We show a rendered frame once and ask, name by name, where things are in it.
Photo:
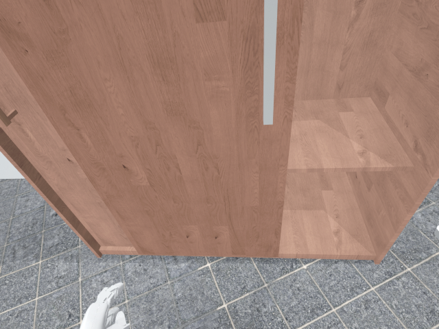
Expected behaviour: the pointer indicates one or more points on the left robot hand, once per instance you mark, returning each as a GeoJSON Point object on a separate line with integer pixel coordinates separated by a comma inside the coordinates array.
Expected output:
{"type": "Point", "coordinates": [98, 316]}

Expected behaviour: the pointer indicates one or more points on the wardrobe door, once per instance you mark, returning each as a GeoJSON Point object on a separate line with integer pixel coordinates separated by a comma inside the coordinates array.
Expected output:
{"type": "Point", "coordinates": [160, 102]}
{"type": "Point", "coordinates": [32, 132]}

